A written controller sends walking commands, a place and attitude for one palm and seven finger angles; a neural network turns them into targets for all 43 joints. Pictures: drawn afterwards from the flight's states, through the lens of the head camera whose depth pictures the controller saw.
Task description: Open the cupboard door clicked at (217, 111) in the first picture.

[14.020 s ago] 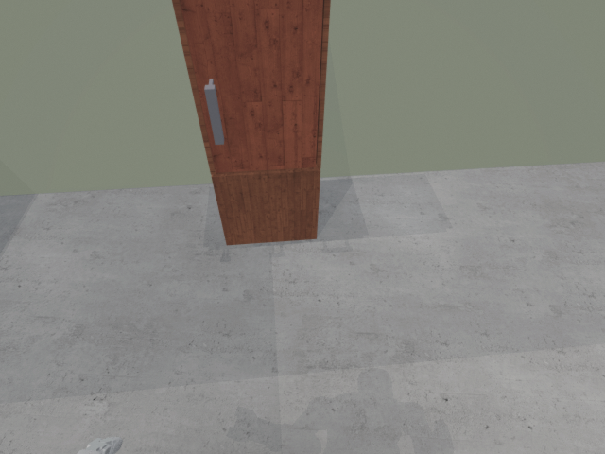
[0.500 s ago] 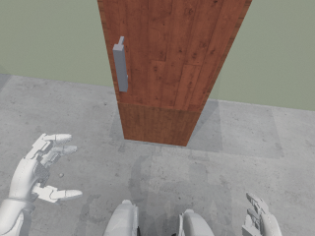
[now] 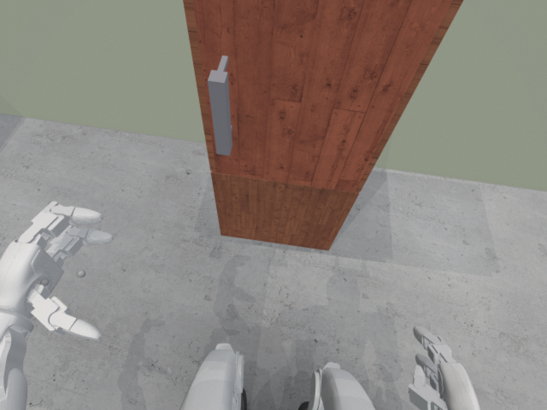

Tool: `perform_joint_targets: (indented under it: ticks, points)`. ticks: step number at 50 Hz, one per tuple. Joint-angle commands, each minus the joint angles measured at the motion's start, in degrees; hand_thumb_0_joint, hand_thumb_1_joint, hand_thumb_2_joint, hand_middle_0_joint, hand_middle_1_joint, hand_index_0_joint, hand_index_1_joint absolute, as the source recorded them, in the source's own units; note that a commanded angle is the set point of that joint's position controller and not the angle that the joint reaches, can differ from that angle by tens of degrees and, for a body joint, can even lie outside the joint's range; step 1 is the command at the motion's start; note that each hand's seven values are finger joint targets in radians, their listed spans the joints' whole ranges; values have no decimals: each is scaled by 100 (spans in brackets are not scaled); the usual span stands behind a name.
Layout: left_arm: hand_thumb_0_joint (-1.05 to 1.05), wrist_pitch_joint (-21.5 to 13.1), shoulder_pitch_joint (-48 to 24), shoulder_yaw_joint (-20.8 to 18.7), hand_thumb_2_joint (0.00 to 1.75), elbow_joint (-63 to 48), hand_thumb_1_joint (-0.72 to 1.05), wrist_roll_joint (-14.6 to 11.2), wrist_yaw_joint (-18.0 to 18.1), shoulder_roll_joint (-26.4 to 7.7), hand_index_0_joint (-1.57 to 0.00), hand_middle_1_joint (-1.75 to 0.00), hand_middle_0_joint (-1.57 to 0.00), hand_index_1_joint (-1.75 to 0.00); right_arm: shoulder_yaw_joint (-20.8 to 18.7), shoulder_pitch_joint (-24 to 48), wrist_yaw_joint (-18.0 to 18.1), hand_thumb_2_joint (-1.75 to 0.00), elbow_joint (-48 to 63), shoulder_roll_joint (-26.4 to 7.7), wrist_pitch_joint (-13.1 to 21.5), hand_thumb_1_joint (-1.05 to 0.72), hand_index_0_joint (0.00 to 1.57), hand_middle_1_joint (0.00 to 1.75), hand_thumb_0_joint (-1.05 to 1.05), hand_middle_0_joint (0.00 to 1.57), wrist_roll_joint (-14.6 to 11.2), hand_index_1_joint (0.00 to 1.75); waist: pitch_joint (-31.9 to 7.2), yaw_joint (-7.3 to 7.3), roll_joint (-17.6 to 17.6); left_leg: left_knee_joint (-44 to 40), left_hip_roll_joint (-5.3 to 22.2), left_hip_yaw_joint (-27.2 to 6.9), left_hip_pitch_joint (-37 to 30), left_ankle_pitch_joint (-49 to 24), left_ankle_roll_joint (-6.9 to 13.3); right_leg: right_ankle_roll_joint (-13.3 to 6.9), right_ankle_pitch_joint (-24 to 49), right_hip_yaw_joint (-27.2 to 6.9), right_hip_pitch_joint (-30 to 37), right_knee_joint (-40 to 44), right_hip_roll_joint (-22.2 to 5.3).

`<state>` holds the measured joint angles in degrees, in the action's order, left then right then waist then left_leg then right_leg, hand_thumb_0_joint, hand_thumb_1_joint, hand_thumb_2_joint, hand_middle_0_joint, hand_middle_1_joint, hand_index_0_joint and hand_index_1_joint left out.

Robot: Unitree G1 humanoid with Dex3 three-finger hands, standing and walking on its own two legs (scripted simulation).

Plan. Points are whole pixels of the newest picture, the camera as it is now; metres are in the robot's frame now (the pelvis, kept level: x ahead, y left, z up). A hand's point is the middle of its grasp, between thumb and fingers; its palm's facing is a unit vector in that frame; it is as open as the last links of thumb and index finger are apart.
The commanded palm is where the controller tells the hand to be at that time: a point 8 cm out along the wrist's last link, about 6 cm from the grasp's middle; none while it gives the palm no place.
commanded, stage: raise the hand with hooked fingers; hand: left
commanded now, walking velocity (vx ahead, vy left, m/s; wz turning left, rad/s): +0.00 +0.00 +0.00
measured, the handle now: (224, 108) +0.61 +0.14 +0.02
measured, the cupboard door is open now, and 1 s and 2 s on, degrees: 0 0 0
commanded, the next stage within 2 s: move the hooked fingers beside the handle in 0.52 s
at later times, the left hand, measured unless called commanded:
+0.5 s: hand (90, 272) +0.28 +0.26 +0.03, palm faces -0.07 -1.00 -0.07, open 14.0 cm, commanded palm +0.26 +0.31 +0.04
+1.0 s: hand (123, 228) +0.34 +0.24 +0.03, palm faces -0.09 -1.00 -0.05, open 14.0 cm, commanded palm +0.33 +0.29 +0.03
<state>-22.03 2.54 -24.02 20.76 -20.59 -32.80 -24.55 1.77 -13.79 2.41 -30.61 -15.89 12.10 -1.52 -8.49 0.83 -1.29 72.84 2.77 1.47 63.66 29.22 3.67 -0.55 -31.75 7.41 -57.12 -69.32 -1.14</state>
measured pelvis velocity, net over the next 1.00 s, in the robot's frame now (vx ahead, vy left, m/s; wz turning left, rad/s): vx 0.00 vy -0.01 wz -0.01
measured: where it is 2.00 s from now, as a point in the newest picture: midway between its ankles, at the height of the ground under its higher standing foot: outside the picture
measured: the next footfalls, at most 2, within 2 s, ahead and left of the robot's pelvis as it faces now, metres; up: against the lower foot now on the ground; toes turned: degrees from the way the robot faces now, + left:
none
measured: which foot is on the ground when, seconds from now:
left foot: down 0.00-1.00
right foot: down 0.00-1.00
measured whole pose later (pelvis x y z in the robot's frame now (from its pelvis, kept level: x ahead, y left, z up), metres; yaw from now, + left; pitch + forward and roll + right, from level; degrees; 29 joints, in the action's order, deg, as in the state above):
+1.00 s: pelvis +0.00 -0.01 +0.00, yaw +0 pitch +21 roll -4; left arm -20.5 -11.3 -22.7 29.6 -17.7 -29.9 -25.1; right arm 1.7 -14.0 2.9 -31.8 -16.1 9.6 -1.8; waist -8.7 3.0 -1.2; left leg 73.6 3.4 1.3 65.9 29.2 2.7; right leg -1.6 -32.1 7.3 -60.0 -70.8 -0.4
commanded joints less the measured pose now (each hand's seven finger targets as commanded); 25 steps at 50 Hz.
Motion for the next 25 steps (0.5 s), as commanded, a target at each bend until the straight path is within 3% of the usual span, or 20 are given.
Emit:
perform_joint_targets:
  ticks: [1,5,9,14,20,25]
  points:
    - [0,-334,-783,-676,30,-872,-50,-263,-156,-1434,-30,-120,-30,-120,-496,-150,114,-90,685,-1069,264,-90,20,30,0,20,-80,30,-1909,2,-594,-1187,-79,-733,-2256,-1517,-295,-153,884,-304,94,817,307]
    - [0,-314,-484,-631,30,-928,-50,-330,-214,-1349,-30,-120,-30,-120,-518,-177,65,-90,724,-1056,297,-90,20,30,0,20,-92,30,-2079,-47,-578,-1119,-83,-672,-2266,-1818,-266,-149,1074,-335,239,829,304]
    - [0,-322,-510,-732,30,-994,-50,-323,-116,-1468,-30,-120,-30,-120,-533,-193,42,-90,714,-1052,289,-90,20,30,0,20,-78,30,-1913,-14,-484,-1059,-92,-625,-1993,-1691,-230,-143,1048,-358,278,825,311]
    - [0,-460,-549,-780,30,-1152,-50,-322,21,-1502,-30,-120,-30,-120,-528,-178,47,-90,726,-1036,286,-90,20,30,0,20,-75,30,-1946,-30,-628,-1104,-90,-642,-2040,-1592,-242,-146,951,-357,245,799,309]
    - [0,-405,-553,-645,30,-852,-50,-303,-67,-1386,-30,-120,-30,-120,-500,-153,80,-90,715,-1032,226,-90,20,30,0,20,-101,30,-1699,54,-489,-1082,-109,-549,-1768,-1148,-201,-124,721,-439,277,930,296]
    - [0,-405,-637,-667,30,-956,-50,-329,-112,-1441,-30,-120,-30,-120,-482,-126,103,-90,740,-1016,232,-90,20,30,0,20,-109,30,-1819,34,-468,-1048,-122,-539,-1768,-1143,-176,-126,719,-487,390,956,294]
